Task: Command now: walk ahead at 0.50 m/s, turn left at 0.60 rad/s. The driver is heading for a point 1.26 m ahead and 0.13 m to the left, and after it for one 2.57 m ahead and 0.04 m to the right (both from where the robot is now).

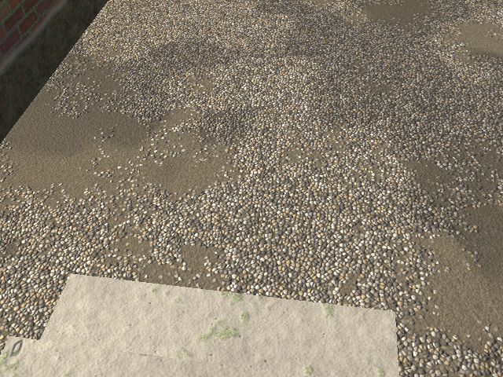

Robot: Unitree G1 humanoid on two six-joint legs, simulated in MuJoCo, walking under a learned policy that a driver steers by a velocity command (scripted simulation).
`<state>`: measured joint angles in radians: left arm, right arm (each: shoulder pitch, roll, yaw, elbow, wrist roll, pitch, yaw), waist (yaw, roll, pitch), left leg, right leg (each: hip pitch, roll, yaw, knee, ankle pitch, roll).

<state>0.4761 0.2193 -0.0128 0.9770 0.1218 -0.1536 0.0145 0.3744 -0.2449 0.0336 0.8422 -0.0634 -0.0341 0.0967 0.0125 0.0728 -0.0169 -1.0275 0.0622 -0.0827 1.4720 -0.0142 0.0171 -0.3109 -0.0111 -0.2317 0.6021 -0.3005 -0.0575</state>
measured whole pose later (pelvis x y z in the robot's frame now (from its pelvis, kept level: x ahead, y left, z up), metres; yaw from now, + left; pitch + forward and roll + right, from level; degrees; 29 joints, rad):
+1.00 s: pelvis +0.45 +0.17 -0.19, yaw +21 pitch +2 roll -3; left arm 0.32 0.22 -0.03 0.91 0.01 -0.10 -0.08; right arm 0.20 -0.21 0.01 0.82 -0.03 -0.07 0.10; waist -0.02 0.05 0.00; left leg -0.59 0.10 -0.04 0.88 -0.15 -0.08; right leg -0.35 0.07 -0.11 0.73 -0.41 -0.07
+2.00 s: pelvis +0.53 +0.19 -0.18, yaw -10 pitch +3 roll +2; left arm 0.34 0.26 0.03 0.78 0.07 -0.09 -0.09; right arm 0.25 -0.23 0.03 0.71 -0.09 -0.11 0.02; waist 0.04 -0.02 -0.07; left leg -0.29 -0.07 0.03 0.63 -0.39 0.06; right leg -0.44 0.17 0.26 0.99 -0.50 -0.15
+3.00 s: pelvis +1.02 +0.12 -0.50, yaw -14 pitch +1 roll -5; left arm 0.52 0.14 -0.02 1.05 -0.01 -0.05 0.01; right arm 0.07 -0.26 -0.01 0.90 0.02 -0.04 0.05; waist 0.13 0.06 0.02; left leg -0.36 0.08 0.02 0.33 0.06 0.04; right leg -0.38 0.02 0.06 1.64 -0.89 0.05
